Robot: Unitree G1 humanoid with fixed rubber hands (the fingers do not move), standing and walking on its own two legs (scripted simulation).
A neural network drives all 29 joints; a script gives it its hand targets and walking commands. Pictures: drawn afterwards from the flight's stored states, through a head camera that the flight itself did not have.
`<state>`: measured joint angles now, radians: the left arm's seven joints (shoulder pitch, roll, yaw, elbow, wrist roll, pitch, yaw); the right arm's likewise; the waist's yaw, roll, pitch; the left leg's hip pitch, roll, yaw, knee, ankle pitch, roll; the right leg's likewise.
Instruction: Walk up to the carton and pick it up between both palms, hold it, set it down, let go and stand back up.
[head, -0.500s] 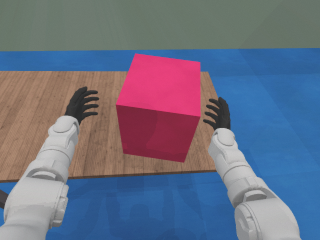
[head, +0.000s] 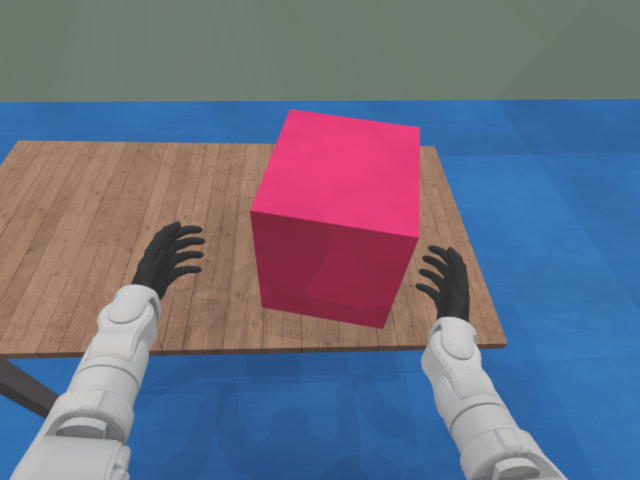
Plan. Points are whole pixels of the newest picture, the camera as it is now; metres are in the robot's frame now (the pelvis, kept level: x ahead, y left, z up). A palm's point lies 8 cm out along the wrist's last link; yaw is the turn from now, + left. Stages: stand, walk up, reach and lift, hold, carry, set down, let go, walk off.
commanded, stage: set down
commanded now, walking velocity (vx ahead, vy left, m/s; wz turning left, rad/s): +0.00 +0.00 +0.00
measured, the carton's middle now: (337, 221) +0.51 -0.01 +0.00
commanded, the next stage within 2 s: let go in 1.54 s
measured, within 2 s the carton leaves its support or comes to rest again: neither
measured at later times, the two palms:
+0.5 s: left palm (141, 339) +0.30 +0.25 +0.00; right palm (454, 355) +0.29 -0.15 +0.00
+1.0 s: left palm (146, 404) +0.23 +0.24 -0.04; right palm (496, 411) +0.23 -0.21 -0.04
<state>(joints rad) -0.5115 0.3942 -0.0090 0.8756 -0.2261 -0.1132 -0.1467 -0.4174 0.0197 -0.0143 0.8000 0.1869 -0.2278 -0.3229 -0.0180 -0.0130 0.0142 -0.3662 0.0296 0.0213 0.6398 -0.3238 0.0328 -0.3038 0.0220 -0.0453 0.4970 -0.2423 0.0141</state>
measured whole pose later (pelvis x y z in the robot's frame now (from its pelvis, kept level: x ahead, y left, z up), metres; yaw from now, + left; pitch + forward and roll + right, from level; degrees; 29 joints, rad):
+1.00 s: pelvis +0.02 -0.02 +0.01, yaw +0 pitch -4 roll -1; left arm 0.02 0.35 -0.05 0.63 -0.21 -0.11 -0.10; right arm 0.05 -0.07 -0.01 0.66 0.11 -0.24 -0.13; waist 0.02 0.00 0.09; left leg -0.15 0.02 0.03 0.54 -0.31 0.01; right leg -0.13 0.02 -0.02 0.48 -0.28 -0.01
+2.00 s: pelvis +0.01 -0.04 +0.01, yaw -1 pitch -4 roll +0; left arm 0.17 0.21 0.00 0.51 -0.01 0.13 0.01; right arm 0.15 -0.17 -0.03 0.74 -0.01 -0.20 0.01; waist 0.02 -0.02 0.08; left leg -0.08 0.03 0.04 0.38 -0.23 -0.02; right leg -0.10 0.03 -0.01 0.39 -0.23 -0.04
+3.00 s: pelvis -0.03 -0.01 +0.01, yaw +2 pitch -3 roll +0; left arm 0.38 0.26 -0.02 0.77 0.01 -0.03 0.01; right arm 0.32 -0.25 0.00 0.81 0.00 -0.02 0.00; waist 0.01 0.01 0.02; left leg -0.23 -0.03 0.01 0.48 -0.21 0.03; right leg -0.23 -0.03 -0.03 0.50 -0.22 0.01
